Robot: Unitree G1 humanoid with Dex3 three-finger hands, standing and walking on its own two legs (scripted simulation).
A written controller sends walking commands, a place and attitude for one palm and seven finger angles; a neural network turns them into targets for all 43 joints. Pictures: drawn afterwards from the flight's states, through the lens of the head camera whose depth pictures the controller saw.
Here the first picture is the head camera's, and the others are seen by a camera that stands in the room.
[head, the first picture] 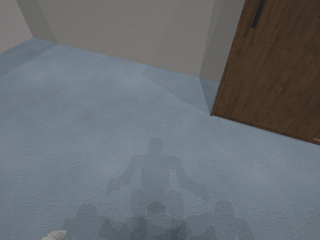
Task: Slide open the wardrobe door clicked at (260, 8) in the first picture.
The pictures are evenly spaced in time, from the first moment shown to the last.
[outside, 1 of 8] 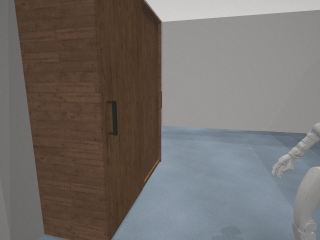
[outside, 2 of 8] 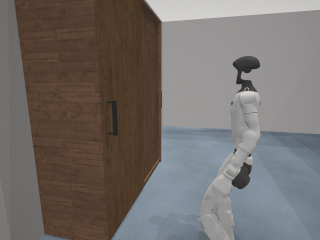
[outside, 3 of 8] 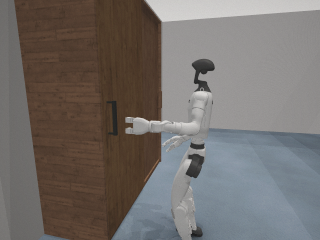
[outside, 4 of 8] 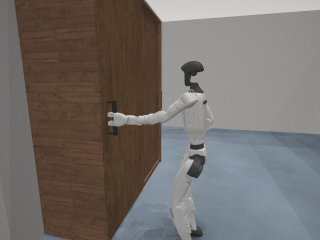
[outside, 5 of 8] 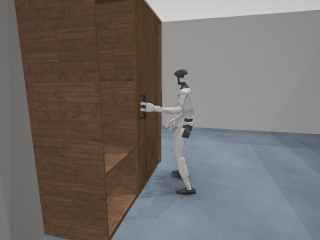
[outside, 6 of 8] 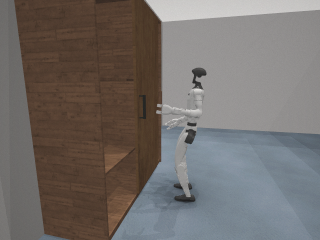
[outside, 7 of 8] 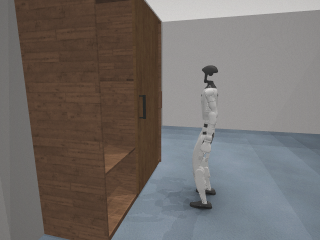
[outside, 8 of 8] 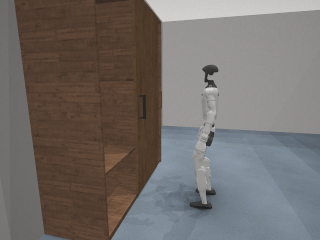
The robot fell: no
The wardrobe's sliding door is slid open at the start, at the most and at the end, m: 0.00 0.61 0.60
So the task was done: yes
